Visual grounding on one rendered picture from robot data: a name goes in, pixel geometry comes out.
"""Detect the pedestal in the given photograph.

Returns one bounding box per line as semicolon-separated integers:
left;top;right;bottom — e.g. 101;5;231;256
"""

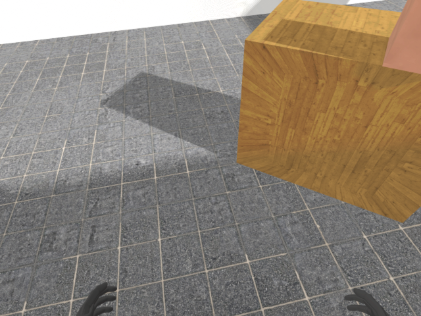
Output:
236;0;421;223

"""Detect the carton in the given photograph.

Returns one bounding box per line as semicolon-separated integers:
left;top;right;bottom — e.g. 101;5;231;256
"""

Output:
382;0;421;74

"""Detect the robot right hand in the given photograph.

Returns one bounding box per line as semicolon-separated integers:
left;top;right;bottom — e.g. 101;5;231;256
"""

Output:
345;288;389;316

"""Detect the robot left hand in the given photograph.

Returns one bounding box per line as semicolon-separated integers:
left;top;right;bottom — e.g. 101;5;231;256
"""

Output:
76;282;117;316

